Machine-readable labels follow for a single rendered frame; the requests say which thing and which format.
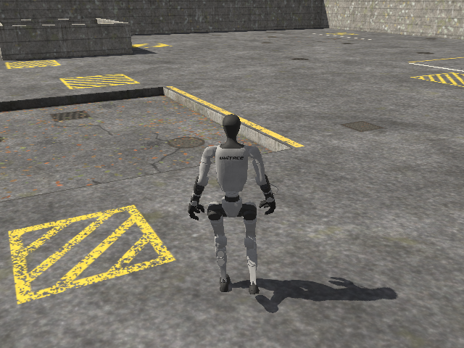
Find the robot right forearm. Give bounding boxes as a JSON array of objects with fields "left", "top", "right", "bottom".
[{"left": 260, "top": 174, "right": 275, "bottom": 202}]

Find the robot right upper arm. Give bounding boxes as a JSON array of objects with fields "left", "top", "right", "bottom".
[{"left": 246, "top": 146, "right": 267, "bottom": 186}]

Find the left robot foot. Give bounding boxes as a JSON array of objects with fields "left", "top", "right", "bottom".
[{"left": 220, "top": 274, "right": 230, "bottom": 292}]

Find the left robot hand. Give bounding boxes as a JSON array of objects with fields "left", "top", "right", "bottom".
[{"left": 188, "top": 203, "right": 204, "bottom": 220}]

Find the robot left forearm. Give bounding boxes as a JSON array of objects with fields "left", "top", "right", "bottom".
[{"left": 190, "top": 175, "right": 204, "bottom": 206}]

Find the robot torso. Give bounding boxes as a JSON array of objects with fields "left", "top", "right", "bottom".
[{"left": 215, "top": 142, "right": 249, "bottom": 218}]

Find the right robot hand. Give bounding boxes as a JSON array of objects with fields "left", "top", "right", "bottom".
[{"left": 259, "top": 200, "right": 276, "bottom": 215}]

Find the robot left upper arm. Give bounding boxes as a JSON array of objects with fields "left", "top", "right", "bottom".
[{"left": 197, "top": 146, "right": 217, "bottom": 186}]

